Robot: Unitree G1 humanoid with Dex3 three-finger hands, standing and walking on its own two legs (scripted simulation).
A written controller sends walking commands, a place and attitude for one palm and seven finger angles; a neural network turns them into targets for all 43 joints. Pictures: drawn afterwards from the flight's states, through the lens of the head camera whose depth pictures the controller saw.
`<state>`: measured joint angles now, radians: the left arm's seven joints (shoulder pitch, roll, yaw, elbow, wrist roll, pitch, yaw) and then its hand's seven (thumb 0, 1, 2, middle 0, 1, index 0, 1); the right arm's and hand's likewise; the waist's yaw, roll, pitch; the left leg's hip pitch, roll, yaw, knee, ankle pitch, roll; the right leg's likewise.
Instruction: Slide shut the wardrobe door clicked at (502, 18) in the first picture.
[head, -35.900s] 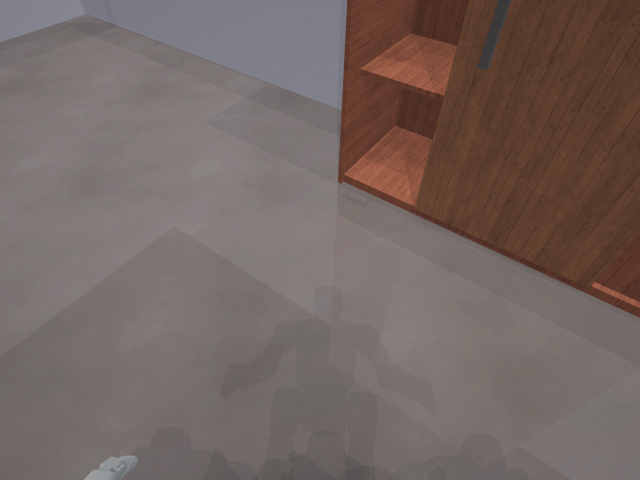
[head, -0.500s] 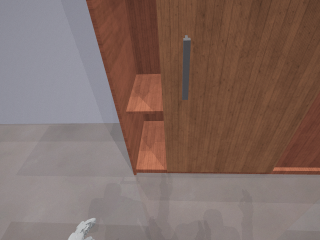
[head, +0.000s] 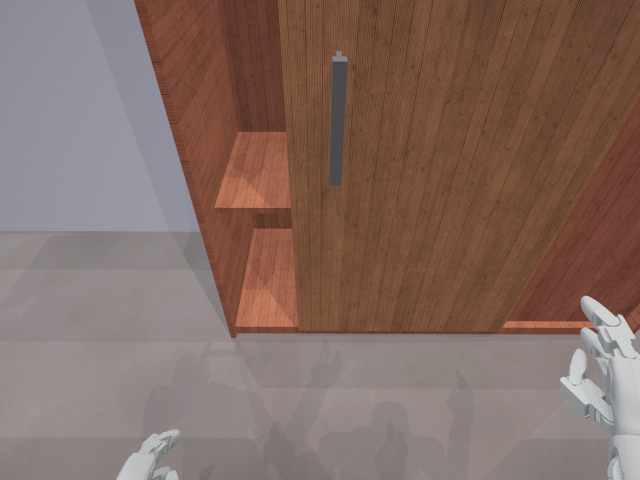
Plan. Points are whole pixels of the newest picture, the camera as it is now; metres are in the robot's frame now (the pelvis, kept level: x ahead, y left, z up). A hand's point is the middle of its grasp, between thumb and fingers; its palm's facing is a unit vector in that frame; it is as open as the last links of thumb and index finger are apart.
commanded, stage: let the arm hang, fingers relaxed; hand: right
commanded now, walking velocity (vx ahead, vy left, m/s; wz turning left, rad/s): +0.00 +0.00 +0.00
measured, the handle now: (336, 122) +0.75 +0.02 +0.11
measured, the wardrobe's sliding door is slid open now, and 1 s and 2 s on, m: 0.22 0.22 0.22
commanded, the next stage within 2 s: look to check the result in 1.00 s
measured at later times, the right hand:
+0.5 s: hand out of the picture -0.02 -0.19 -0.16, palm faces +0.00 +0.97 -0.24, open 7.3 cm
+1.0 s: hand out of the picture +0.05 -0.16 -0.16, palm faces -0.01 +0.98 -0.21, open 7.3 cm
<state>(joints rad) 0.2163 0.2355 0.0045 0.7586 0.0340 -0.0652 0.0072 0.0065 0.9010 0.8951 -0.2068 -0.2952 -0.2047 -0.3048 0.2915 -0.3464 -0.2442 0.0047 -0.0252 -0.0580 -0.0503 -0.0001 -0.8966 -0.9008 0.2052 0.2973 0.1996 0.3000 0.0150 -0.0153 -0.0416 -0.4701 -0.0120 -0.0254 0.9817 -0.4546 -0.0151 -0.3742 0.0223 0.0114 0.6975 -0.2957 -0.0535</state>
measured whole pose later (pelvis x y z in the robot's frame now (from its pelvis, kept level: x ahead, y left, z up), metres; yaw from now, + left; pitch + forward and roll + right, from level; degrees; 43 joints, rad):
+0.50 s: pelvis +0.00 +0.01 +0.02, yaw +0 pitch -1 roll +1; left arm 0.36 0.13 0.02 1.10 0.02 0.03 0.03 0.00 0.91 0.90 -0.20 -0.29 -0.20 -0.30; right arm 0.30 -0.22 -0.02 1.11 -0.01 0.02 -0.03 0.00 -0.93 -0.90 0.20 0.30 0.20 0.30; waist 0.01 0.01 0.08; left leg -0.24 0.02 -0.06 0.43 -0.18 -0.04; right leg -0.28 0.03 0.02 0.49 -0.19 -0.03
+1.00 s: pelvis +0.01 +0.02 +0.02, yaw +1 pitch -1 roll +0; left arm 0.22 0.17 0.03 1.10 0.02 0.01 0.03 0.00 0.91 0.90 -0.20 -0.29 -0.20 -0.30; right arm 0.20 -0.18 -0.02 1.13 -0.02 -0.01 -0.03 0.00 -0.92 -0.90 0.21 0.30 0.20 0.30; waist 0.01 0.00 0.06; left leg -0.21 0.01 -0.06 0.41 -0.19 -0.04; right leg -0.23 0.02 0.01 0.44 -0.19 -0.02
